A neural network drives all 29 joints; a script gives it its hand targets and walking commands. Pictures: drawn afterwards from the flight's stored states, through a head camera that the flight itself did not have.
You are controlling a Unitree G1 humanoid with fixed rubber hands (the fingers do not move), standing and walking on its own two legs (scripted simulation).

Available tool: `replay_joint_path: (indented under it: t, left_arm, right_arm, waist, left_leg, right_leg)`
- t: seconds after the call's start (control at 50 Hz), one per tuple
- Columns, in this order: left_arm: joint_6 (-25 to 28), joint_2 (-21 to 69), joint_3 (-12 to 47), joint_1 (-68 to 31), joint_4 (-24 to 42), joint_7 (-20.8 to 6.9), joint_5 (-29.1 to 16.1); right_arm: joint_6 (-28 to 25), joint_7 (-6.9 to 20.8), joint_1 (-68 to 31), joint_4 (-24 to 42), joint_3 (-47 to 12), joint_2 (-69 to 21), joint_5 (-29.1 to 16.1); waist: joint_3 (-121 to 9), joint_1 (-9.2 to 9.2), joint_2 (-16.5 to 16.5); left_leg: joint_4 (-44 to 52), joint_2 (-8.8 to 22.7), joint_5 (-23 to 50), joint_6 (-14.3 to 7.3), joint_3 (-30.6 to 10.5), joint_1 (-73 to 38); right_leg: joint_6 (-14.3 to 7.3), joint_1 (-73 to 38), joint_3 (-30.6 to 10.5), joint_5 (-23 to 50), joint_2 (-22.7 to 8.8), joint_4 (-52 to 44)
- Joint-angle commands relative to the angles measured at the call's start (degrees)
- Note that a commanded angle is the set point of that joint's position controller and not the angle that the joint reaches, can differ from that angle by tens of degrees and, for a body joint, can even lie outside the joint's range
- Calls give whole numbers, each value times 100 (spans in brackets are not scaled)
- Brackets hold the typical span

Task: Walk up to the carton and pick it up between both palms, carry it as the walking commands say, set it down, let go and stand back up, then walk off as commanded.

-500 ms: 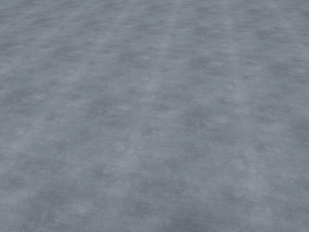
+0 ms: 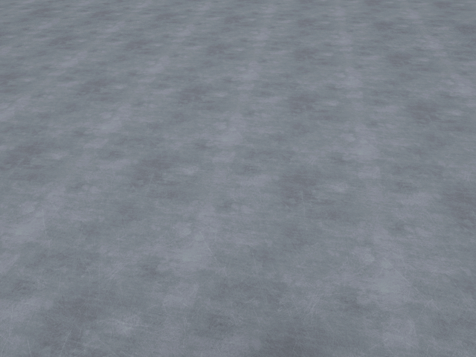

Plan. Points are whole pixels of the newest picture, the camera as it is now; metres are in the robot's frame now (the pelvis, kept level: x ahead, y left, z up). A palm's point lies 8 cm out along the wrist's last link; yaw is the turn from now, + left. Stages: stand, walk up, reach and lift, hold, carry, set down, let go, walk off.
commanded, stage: stand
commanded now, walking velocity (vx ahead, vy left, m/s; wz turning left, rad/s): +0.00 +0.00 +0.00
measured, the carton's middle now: out of the picture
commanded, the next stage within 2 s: walk up in 0.62 s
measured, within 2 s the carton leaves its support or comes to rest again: neither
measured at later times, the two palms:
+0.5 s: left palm out of the picture -0.03 +0.21 -0.15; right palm out of the picture -0.03 -0.19 -0.15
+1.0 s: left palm out of the picture +0.01 +0.29 -0.14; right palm out of the picture +0.08 -0.23 -0.13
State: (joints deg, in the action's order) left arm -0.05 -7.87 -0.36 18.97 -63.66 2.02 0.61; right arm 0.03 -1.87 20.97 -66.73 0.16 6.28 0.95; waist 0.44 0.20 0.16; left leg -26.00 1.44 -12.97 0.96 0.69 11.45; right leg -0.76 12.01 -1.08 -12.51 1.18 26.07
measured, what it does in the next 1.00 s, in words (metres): lifts its left foot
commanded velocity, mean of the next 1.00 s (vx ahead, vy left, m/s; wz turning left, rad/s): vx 0.00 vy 0.00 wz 0.00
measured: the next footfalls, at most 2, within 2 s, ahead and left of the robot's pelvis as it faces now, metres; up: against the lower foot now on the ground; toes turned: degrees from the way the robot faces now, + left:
left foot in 1.16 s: +0.02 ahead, +0.25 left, +0.00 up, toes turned +21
right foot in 1.50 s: +0.14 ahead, +0.12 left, +0.00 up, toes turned +33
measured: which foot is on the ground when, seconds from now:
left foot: down 0.00-0.86, up 0.88-1.00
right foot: down 0.00-1.00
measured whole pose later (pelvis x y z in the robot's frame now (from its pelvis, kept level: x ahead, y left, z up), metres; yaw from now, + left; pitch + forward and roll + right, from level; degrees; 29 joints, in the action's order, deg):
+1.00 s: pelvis +0.00 +0.03 -0.01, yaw +10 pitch +1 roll +0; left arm 2.1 -12.0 -1.9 12.8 -55.0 5.9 2.3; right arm 3.3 1.5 16.8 -52.6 5.5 14.0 3.4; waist -0.5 0.0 0.2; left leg -60.8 1.5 -23.1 2.0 0.8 31.3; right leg -2.1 16.9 6.9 -17.6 -5.7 33.0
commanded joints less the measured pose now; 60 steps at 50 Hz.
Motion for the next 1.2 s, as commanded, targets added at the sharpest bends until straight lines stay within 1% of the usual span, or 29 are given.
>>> replay_joint_path:
  t: [0.0,0.04,0.1,0.12,0.14,0.16,0.26,0.36,0.4,0.44,0.5,0.54,0.58,0.64,0.74,0.76,0.78,0.82,0.86,0.9,0.94,0.96,1.0,1.06,1.08,1.12,1.14,1.16,1.18]
  left_arm:
    - [-2,-758,-144,364,154,39,43]
    - [17,-550,-93,388,186,-33,-10]
    - [45,-57,55,286,115,1,-9]
    - [32,-445,7,354,111,68,-1]
    - [0,-339,-6,318,127,24,24]
    - [3,-674,-44,624,67,26,20]
    - [15,-179,33,754,-15,17,24]
    - [84,-344,-6,670,8,24,21]
    - [58,-155,34,259,132,-10,69]
    - [90,115,83,782,-95,47,-73]
    - [83,-229,40,557,-31,38,-6]
    - [98,-260,36,682,-102,39,18]
    - [116,-300,8,765,-115,50,2]
    - [146,-357,2,583,-21,-18,4]
    - [67,-470,-32,724,37,-15,-12]
    - [89,-332,-3,313,55,20,44]
    - [103,-582,-59,718,-43,17,-21]
    - [251,-1219,-221,12,835,282,6]
    - [208,-1526,-373,471,926,391,28]
    - [263,-1574,-404,-531,1296,544,189]
    - [317,-1754,-419,-851,1293,514,228]
    - [372,-1576,-391,-709,1234,476,201]
    - [282,-1217,-554,-576,1087,345,182]
    - [202,-1724,-643,-670,1118,251,234]
    - [221,-1909,-685,-1040,1197,199,298]
    - [105,-1687,-650,-731,1210,104,153]
    - [98,-1476,-566,-771,1279,73,229]
    - [-4,-987,-441,-958,1576,71,254]
    - [-9,-911,-407,-1345,2039,105,89]
  right_arm:
    - [5,-33,395,24,-15,187,56]
    - [-84,-5,354,84,-44,237,-53]
    - [2,-45,335,149,13,348,15]
    - [19,-31,749,20,7,316,42]
    - [8,19,436,146,-24,208,38]
    - [-45,41,556,113,-44,179,-54]
    - [-92,-30,464,176,38,491,-25]
    - [-16,-25,315,183,103,485,-27]
    - [-48,0,608,109,35,168,-71]
    - [-72,0,379,238,84,400,-33]
    - [-128,2,390,109,10,222,-52]
    - [-95,-72,572,96,21,274,-47]
    - [-52,-70,309,99,37,363,11]
    - [-119,25,631,164,103,546,-43]
    - [-55,-38,763,20,64,435,21]
    - [-46,38,590,140,127,573,-8]
    - [-83,42,368,282,135,588,17]
    - [55,164,-970,1272,389,1378,-7]
    - [83,199,-1067,1885,454,1201,158]
    - [151,252,-1100,2073,544,1086,298]
    - [149,366,-652,2076,536,785,293]
    - [206,433,-625,2024,588,904,298]
    - [353,726,-1123,2312,575,1235,120]
    - [358,768,-1369,2654,571,1194,34]
    - [308,822,-1184,2610,619,1290,6]
    - [207,717,-649,2270,621,1358,81]
    - [120,714,-203,2196,609,1691,132]
    - [27,673,-197,2284,498,2079,57]
    - [53,563,-53,2159,537,2366,-41]
  waist:
    - [458,-45,-382]
    - [225,-18,-465]
    - [727,-48,374]
    - [402,183,229]
    - [628,12,323]
    - [482,44,-275]
    - [284,-100,69]
    - [305,-16,-311]
    - [409,181,119]
    - [405,-21,216]
    - [419,-46,-408]
    - [521,89,115]
    - [556,-129,-308]
    - [257,40,315]
    - [396,-61,-294]
    - [467,168,43]
    - [135,-82,1]
    - [-412,-303,178]
    - [-468,-448,894]
    - [-18,-220,364]
    - [68,53,363]
    - [165,-78,380]
    - [479,-304,1080]
    - [-113,-280,1284]
    - [-165,-16,1330]
    - [-484,238,75]
    - [-512,490,-870]
    - [-317,605,-1763]
    - [-896,754,-1719]
  left_leg:
    - [644,265,-725,-191,-354,542]
    - [646,344,-556,-266,-439,326]
    - [564,352,-273,-284,-409,530]
    - [549,275,-391,-241,-362,204]
    - [461,240,-532,-193,-342,515]
    - [526,241,-245,-173,-325,232]
    - [730,312,-521,-218,-535,662]
    - [666,348,-603,-208,-357,265]
    - [509,344,-124,-191,-359,196]
    - [554,388,256,-302,-447,315]
    - [666,375,-79,-269,-508,592]
    - [502,354,339,-266,-334,226]
    - [588,372,287,-315,-392,625]
    - [354,266,420,-248,-261,92]
    - [569,303,-241,-236,-354,325]
    - [534,221,-41,-229,-283,255]
    - [591,322,-31,-267,-341,184]
    - [-791,246,605,-334,-543,2056]
    - [-2984,-140,-954,63,-55,2578]
    - [-4632,575,-1692,217,-844,2552]
    - [-3860,453,-1092,116,-433,2095]
    - [-3707,245,-832,57,-304,2124]
    - [-3211,300,-1007,222,170,2591]
    - [-2299,313,-995,153,244,1822]
    - [-1813,447,-726,139,-5,1473]
    - [-472,-329,386,-40,822,376]
    - [128,9,1032,-242,-134,-478]
    - [523,1181,2071,-419,-2404,-738]
    - [710,1530,2213,-1175,-3159,-1110]
  right_leg:
    - [-187,350,-518,-644,-464,-771]
    - [-162,181,-451,-94,-452,-591]
    - [-147,434,-553,-416,-486,-794]
    - [-143,530,-664,-785,-545,-795]
    - [-132,509,-554,-873,-473,-810]
    - [-164,506,-652,-556,-596,-757]
    - [-156,-161,-347,-65,-390,-397]
    - [-81,460,-350,-223,-409,-524]
    - [-112,607,-388,-146,-478,-599]
    - [-117,268,-342,216,-462,-503]
    - [-188,31,-461,305,-541,-452]
    - [-199,291,-446,230,-551,-591]
    - [-161,-16,-401,390,-530,-482]
    - [-101,109,-417,288,-459,-576]
    - [-104,196,-379,-47,-439,-583]
    - [-105,373,-485,2,-489,-571]
    - [-114,127,-325,90,-462,-479]
    - [-597,-827,-412,193,-1259,131]
    - [-1676,-361,-1535,11,-2650,-757]
    - [-2040,806,-1768,6,-3372,-997]
    - [-1601,906,-774,-375,-2702,-927]
    - [-1490,783,-331,-393,-2393,-781]
    - [-1461,220,-244,66,-2373,-604]
    - [-1283,15,381,617,-2358,-481]
    - [-1162,55,595,470,-2240,-225]
    - [-665,352,1375,131,-1559,1202]
    - [-457,1238,1481,-615,-1041,2774]
    - [-172,3083,1154,-3237,-264,4263]
    - [-200,2935,245,-2984,-369,4272]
